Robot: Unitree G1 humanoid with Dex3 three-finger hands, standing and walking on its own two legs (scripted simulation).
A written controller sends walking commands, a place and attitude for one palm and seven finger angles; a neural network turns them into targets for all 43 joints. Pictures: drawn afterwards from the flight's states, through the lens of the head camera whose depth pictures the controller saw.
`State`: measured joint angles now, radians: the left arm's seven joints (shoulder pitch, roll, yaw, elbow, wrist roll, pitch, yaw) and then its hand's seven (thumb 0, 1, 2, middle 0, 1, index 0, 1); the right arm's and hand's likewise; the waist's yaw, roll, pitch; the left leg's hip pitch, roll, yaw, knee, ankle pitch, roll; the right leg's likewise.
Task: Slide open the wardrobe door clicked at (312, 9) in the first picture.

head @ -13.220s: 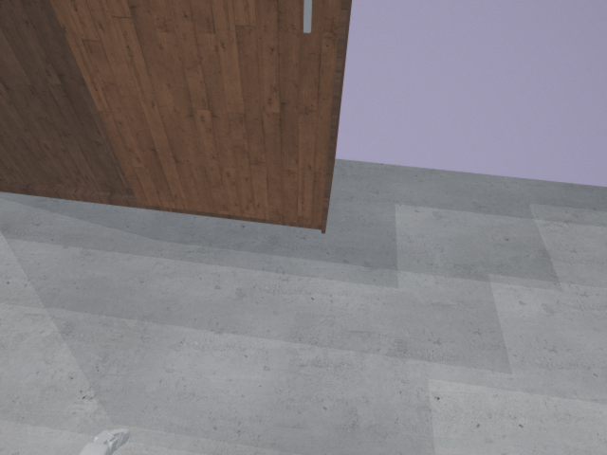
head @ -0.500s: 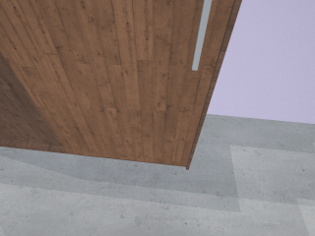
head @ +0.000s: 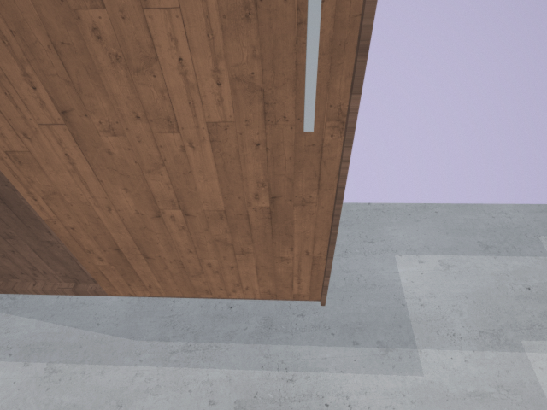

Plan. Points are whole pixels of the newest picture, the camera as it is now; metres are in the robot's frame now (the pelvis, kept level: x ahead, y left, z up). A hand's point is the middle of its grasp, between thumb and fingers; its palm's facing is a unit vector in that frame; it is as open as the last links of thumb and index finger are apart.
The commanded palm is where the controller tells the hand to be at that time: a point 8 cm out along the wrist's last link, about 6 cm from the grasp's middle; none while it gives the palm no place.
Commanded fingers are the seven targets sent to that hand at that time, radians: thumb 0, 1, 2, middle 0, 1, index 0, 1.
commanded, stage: shuffle to correct the standing spot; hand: right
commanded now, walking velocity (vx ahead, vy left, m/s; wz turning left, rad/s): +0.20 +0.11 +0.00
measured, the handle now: (311, 52) +0.61 -0.04 +0.24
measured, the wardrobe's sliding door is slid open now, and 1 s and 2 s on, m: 0.00 0.00 0.00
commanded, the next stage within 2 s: come to a stop and stand still in 0.46 s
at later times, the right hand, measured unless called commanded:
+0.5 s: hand (362, 358) +0.26 -0.14 -0.19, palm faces -0.06 +0.98 -0.19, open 7.3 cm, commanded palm none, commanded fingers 0.00 -0.90 -0.90 0.20 0.30 0.20 0.30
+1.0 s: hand (352, 358) +0.26 -0.12 -0.17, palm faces +0.09 +0.97 -0.23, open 7.3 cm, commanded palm none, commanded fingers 0.00 -0.90 -0.90 0.20 0.30 0.20 0.30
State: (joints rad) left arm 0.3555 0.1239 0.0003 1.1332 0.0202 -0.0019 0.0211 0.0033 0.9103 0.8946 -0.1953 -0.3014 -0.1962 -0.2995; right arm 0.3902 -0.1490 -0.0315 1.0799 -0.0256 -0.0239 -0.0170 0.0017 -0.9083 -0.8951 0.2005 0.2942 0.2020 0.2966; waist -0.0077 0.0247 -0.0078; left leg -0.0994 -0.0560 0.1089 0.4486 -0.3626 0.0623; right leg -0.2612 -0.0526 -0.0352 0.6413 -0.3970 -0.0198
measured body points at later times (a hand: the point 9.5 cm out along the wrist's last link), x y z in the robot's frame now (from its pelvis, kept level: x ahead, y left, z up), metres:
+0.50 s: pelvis +0.17 +0.04 -0.02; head +0.24 +0.04 +0.43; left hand +0.03 +0.24 -0.15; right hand +0.27 -0.19 -0.17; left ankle +0.26 +0.15 -0.74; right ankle -0.01 -0.11 -0.72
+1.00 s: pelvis +0.22 +0.07 +0.00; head +0.27 +0.06 +0.45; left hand +0.34 +0.28 -0.14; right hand +0.25 -0.17 -0.15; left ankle +0.17 +0.19 -0.67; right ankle +0.25 -0.03 -0.73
